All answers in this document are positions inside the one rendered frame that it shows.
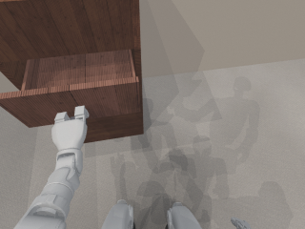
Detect cabinet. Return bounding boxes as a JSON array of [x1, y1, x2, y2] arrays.
[[0, 0, 144, 143]]

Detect left robot forearm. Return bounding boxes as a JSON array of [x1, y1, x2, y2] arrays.
[[13, 148, 83, 229]]

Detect left robot thigh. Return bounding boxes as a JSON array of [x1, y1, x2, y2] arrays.
[[101, 203, 133, 229]]

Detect robot left shin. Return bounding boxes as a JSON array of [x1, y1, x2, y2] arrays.
[[116, 199, 128, 205]]

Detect robot left upper arm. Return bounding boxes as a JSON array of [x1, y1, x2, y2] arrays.
[[17, 215, 67, 229]]

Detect drawer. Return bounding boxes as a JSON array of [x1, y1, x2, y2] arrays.
[[0, 49, 141, 128]]

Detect robot right hand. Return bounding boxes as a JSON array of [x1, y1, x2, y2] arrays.
[[231, 217, 252, 229]]

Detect robot left hand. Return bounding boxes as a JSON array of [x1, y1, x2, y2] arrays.
[[51, 105, 90, 152]]

